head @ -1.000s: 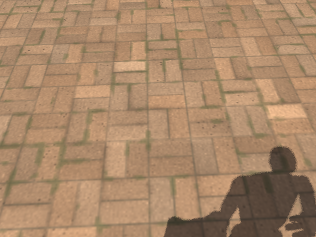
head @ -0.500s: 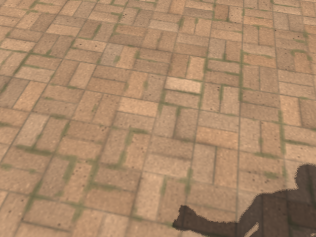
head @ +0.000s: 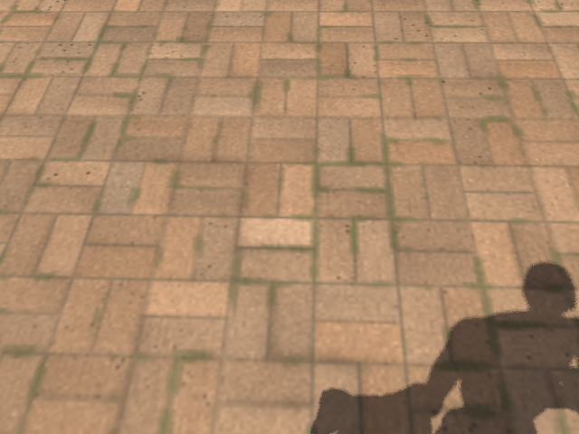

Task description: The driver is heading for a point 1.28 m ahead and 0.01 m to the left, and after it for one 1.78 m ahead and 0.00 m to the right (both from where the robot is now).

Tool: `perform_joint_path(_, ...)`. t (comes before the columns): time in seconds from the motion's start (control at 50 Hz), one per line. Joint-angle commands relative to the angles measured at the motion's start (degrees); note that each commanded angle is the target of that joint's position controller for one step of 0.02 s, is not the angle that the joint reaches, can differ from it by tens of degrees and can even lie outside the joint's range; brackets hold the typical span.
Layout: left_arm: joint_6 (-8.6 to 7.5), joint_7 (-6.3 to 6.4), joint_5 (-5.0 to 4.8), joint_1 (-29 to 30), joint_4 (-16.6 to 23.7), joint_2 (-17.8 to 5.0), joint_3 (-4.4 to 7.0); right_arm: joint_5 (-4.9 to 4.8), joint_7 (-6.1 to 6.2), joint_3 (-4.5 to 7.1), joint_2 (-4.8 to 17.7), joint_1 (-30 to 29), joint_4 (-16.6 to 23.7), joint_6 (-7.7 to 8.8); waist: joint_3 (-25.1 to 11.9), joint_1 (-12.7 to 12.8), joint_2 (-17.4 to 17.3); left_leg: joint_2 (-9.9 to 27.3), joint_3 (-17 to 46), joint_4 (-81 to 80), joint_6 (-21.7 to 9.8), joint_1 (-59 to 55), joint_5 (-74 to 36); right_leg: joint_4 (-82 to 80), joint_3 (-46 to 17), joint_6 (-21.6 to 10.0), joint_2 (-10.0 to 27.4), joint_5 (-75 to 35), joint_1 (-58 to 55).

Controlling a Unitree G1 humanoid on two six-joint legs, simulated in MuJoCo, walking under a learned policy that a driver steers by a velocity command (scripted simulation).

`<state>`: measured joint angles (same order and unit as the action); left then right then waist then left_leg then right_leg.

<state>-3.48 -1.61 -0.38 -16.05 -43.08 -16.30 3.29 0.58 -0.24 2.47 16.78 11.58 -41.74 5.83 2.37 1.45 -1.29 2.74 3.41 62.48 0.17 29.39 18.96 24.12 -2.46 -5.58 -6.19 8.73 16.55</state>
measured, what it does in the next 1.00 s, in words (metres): walks ahead: left foot, then right foot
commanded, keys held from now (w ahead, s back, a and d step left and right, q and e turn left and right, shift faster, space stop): w+e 0.14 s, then w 0.54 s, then w+q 0.32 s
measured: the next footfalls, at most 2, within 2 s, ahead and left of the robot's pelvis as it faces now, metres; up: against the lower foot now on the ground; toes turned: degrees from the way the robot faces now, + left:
left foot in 0.30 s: +0.37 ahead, +0.13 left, +0.00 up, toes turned -12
right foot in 0.80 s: +0.59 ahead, -0.17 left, +0.00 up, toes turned -10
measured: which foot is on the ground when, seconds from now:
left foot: up 0.00-0.28, down 0.30-0.82, up 0.84-1.00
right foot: down 0.00-0.30, up 0.32-0.78, down 0.80-1.00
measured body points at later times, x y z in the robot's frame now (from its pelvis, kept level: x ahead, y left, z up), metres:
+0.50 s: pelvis +0.29 +0.04 +0.00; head +0.32 +0.05 +0.45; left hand +0.46 +0.29 -0.11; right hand +0.33 -0.24 -0.11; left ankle +0.33 +0.13 -0.74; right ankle +0.25 -0.09 -0.66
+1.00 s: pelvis +0.55 -0.07 +0.00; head +0.57 -0.08 +0.45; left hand +0.68 +0.20 -0.10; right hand +0.61 -0.36 -0.12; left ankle +0.57 +0.09 -0.66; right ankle +0.55 -0.17 -0.74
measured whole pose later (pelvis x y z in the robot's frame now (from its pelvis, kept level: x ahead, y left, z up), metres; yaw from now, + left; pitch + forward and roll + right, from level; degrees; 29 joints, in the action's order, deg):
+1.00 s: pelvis +0.55 -0.07 +0.00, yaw -4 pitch +1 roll -1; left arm -5.3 -1.1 0.7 -14.1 -44.6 -14.7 3.2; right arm -1.6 0.3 3.8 18.0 16.3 -46.3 2.0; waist 1.3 0.6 -2.9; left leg 4.7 3.1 63.9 -0.1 32.9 16.2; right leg 21.0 6.2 -2.4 -1.0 10.2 11.7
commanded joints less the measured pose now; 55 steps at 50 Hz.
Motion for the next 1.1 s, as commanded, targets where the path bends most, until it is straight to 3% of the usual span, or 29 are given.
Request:
perform_joint_path(0.02, -0.79, 1.11, -0.1, 1.32, 4.61, -8.71, 2.14, 0.52, 0.58, 1.69, 5.36, 0.27, 4.28, -0.04, -3.58, -1.93, 4.45, 1.98, 0.4, -6.63, 2.41, 5.77, -4.45, -12.12, -16.71, -11.21, 14.51, -11.58, -4.26)
perform_joint_path(0.12, 0.12, 2.45, -0.96, -2.58, 3.13, -9.92, 2.7, 0.05, 0.32, 0.67, 2.71, -9.99, 6.72, 0.32, -2.34, 1.97, 5.55, -1.8, -0.57, -27.18, 4.3, -0.09, -22.91, -10.84, -12.36, -7.05, 10.15, -8.26, -0.31)
perform_joint_path(0.2, 0.83, 2.77, -1.13, -6.24, 1.39, -8.72, 2.41, -0.76, -0.8, 1.03, 4.09, -13.34, 7.52, 1.26, -2.42, 3.41, 6.24, -2.34, 0.75, -33.74, 2.97, -1.25, -24.45, -6.91, -16.57, -6.07, 13.07, -4.96, -6.96)
perform_joint_path(0.26, 1.24, 2.77, -0.55, -6.11, 0.86, -8.81, 2.54, -0.67, -1.13, 1.73, 5.66, -10.82, 7.07, 1.93, -2.24, 1.52, 8.07, -2.27, 0.04, -35.97, -0.16, -3.75, -17.86, -2.28, -19.39, -4.97, 15.55, -10.65, -12.09)
perform_joint_path(0.28, 1.33, 2.63, -0.45, -5.32, 1.08, -8.26, 2.32, -0.39, -0.86, 2.37, 6.62, -6.6, 5.91, 2.15, -4.04, -0.88, 8.01, -3.08, -1.3, -38.3, -1.89, -9.74, -17.36, 1.83, -18.47, -3.98, 13.86, -17.03, -12.27)
perform_joint_path(0.3, 1.2, 2.35, -0.09, -4.73, 1.71, -6.33, 1.52, 0.35, -0.54, 3.17, 8.62, 0.16, 4.83, 2.43, -10.11, -4.2, 6.58, 0.86, 1.74, -36.6, -4.95, -21.44, -18.34, 11.45, -15.98, -2.42, 11.1, -18.97, -9.46)
perform_joint_path(0.32, 0.75, 2.31, 0.81, -8.92, 2.42, -3.49, 0.42, 0.85, -0.42, 4.27, 12.98, 8.43, 3.97, 2.33, -18.98, -5.32, -2.81, 11.25, 15.31, -34.06, -10.94, -39.97, -19.08, 28.28, -11.21, 0.35, 5.29, -4.66, 2.54)
perform_joint_path(0.34, 0.1, 2.17, -0.91, -14.88, 2.14, -1.83, -0.32, -0.33, -1.11, 5.08, 14.24, 13.39, 0.53, 1.34, -22.43, -4.06, -18.78, 19.9, 38.66, -41.97, -18.19, -50.87, -3.09, 43.83, -6.45, 3.63, -0.13, 23.95, 20.05)
perform_joint_path(0.36, -0.17, 2.2, -1.6, -10.09, 1.84, -7.37, 0.65, -1.67, -1.23, 3.75, 9.1, 12.39, 1.07, 1.21, -15.61, -6.02, -10.03, 18.74, 39.74, -45.2, -15.96, -46.64, 9.7, 48.7, -9.28, 3.39, 3.49, 22.84, 26.39)
perform_joint_path(0.38, -0.22, 2.14, -1.47, -2.84, 3.39, -9.08, 1.18, -1.38, -1.02, 2.97, 6.87, 8.59, 1.51, 0.87, -7.98, -6.58, -4.57, 16.45, 31.52, -46.22, -13.66, -39.07, 7.94, 48.75, -7.42, 3.34, 5.62, 17.56, 28.03)
perform_joint_path(0.4, -0.33, 2.08, -0.72, 0.78, 4.36, -8.35, 1.03, -0.65, -1.02, 2.42, 6.15, 5.86, 1.89, 0.56, -3.83, -5.59, -1.42, 14.14, 25.53, -47.57, -13.08, -32.21, 0.79, 46.72, -5.33, 3.57, 7.58, 13.93, 26.96)
perform_joint_path(0.42, -0.59, 1.85, -0.08, 1.83, 4.83, -7.43, 1.1, -0.28, -0.99, 2.06, 5.24, 4.14, 1.72, 0.43, -1.89, -4.14, -1.44, 12.23, 21.72, -48.79, -12.99, -27.95, -4.76, 43.19, -4.58, 3.81, 9.47, 11.12, 25.6)
perform_joint_path(0.46, -0.58, 1.49, -0.21, 0.26, 4.45, -5.4, 0.86, -0.07, -0.96, 1.6, 4.14, 3.3, 1.33, 0.56, -2.48, -2.22, -4.32, 9.34, 16.14, -50.82, -12.45, -24.14, -11.76, 38.72, -3.18, 4.32, 11.12, 9.01, 21.22)
perform_joint_path(0.56, -0.65, 1.17, 0.38, 6.74, 6.39, -2.2, -0.5, -1.1, -0.39, 2.47, 7.73, 5.2, -0.79, 0.23, -1.61, -3.33, -3.02, 8.57, 8.0, -53.92, -13.33, -21.82, -21.29, 22.98, -0.25, 6.33, 12.02, -0.51, 20.86)
perform_joint_path(0.64, -1.25, 0.43, -0.19, 13.62, 7.81, -2.02, -0.78, -1.74, -0.17, 2.53, 8.81, 8.85, -3.01, -0.51, -0.63, -5.85, -2.87, 7.41, 3.71, -53.71, -11.56, -21.5, -21.49, 11.34, 1.51, 6.49, 9.82, -11.31, 15.7)
perform_joint_path(0.72, -1.86, -0.44, -0.5, 17.93, 9.91, -3.36, -0.31, -2.23, 0.08, 2.63, 9.22, 11.89, -5.25, -1.68, 0.87, -5.79, -3.03, 10.37, 6.1, -50.43, -10.27, -26.54, -22.55, 6.0, 0.68, 4.58, 8.76, -8.27, 14.72)
perform_joint_path(0.76, -2.32, -0.48, -0.33, 13.99, 9.1, -5.14, 0.55, -2.22, 0.43, 2.98, 10.44, 10.93, -5.44, -2.38, -0.88, -2.56, -3.6, 10.44, 6.78, -45.63, -8.99, -27.41, -28.89, 3.24, 1.45, 3.21, 7.41, -5.41, 7.8)
perform_joint_path(0.78, -2.4, -0.09, -0.04, 7.54, 7.17, -7.13, 1.69, -2.14, 0.54, 2.74, 10.02, 10.32, -5.28, -2.53, -4.74, 0.87, -2.86, 8.03, 5.12, -38.7, -7.64, -25.66, -34.94, 1.67, 2.41, 1.88, 6.53, -5.54, -2.03)
perform_joint_path(0.8, -2.37, 0.52, 0.68, -1.77, 5.34, -10.28, 2.94, -1.34, 0.52, 1.74, 7.62, 9.62, -4.26, -2.36, -12.06, 5.16, -1.01, 4.95, 3.03, -25.94, -5.62, -18.14, -29.82, 4.13, -1.93, -0.75, 11.88, -6.82, -17.35)
perform_joint_path(0.82, -1.69, 1.03, 1.52, -8.56, 4.46, -15.59, 4.3, -0.94, 0.44, -0.08, 1.63, 15.33, -2.88, -1.45, -21.58, 5.14, 11.37, -3.16, -2.39, -3.86, -1.14, 3.62, -8.14, 3.46, -23.0, -7.96, 26.92, -0.42, -40.12)
perform_joint_path(0.84, -1.15, 0.95, 0.91, -10.45, 3.76, -12.32, 3.45, -1.78, 0.38, 0.07, 2.99, 16.09, -3.58, -0.73, -25.32, 5.67, 16.34, -4.3, 3.21, 6.12, -0.77, 10.6, 14.44, -3.81, -36.9, -10.09, 30.72, 8.55, -39.92)
perform_joint_path(0.86, -1.09, 0.99, 0.43, -7.22, 3.56, -9.21, 2.38, -3.13, 0.26, 1.69, 7.92, 11.79, -2.68, -0.66, -15.92, 5.43, 11.28, -1.27, 4.43, 10.27, -1.1, 14.86, 11.26, -5.86, -30.51, -7.81, 28.73, 13.87, -32.46)
perform_joint_path(0.88, -1.15, 0.99, 0.26, -3.2, 3.79, -7.55, 1.76, -3.15, 0.33, 1.82, 7.95, 8.17, -1.68, -0.85, -10.0, 3.92, 9.14, 1.17, 2.66, 9.4, -1.3, 14.95, 6.52, -7.64, -23.35, -6.33, 26.67, 12.63, -24.6)
perform_joint_path(0.9, -1.4, 0.74, 0.52, 0.53, 3.62, -5.74, 1.22, -2.46, 0.47, 1.95, 7.31, 6.48, -1.41, -1.27, -5.78, 2.1, 7.43, 2.76, 2.08, 6.81, -1.14, 13.14, 2.82, -10.18, -18.05, -5.65, 24.34, 9.15, -17.41)
perform_joint_path(0.94, -2.39, 0.5, 1.09, 4.69, 3.09, -3.78, 0.93, -2.26, 0.59, 2.13, 5.07, 8.57, -2.33, -2.91, -2.94, -1.26, 9.04, 4.88, 2.5, 3.95, -0.73, 7.01, -1.81, -14.16, -9.92, -4.73, 21.5, 2.49, -8.81)
perform_joint_path(0.98, -3.27, 0.54, 1.22, 5.65, 2.04, -4.27, 1.36, -2.2, 0.66, 2.05, 3.33, 8.4, -2.14, -4.05, -1.67, -2.36, 7.43, 5.09, 2.6, 2.95, -0.07, 6.82, -5.25, -16.35, -4.57, -5.32, 21.31, -3.89, -6.37)
perform_joint_path(1.04, -3.55, 1.13, 1.47, 4.5, 0.15, -5.6, 1.99, -1.82, 0.49, 2.14, 2.93, 4.83, -0.55, -4.31, -0.42, -2.09, 4.96, 5.1, 3.51, -3.76, 0.54, 10.28, -13.02, -17.18, 1.47, -5.51, 21.1, -10.2, -8.22)
perform_joint_path(1.1, -3.04, 1.77, 1.2, 3.71, -0.95, -7.04, 2.34, -1.79, -0.75, 1.61, 1.83, -0.16, 0.9, -3.73, 0.74, -0.49, 4.12, 4.44, 0.61, -14.64, 0.09, 8.56, -21.23, -17.61, 7.45, -4.23, 19.74, -12.19, -9.45)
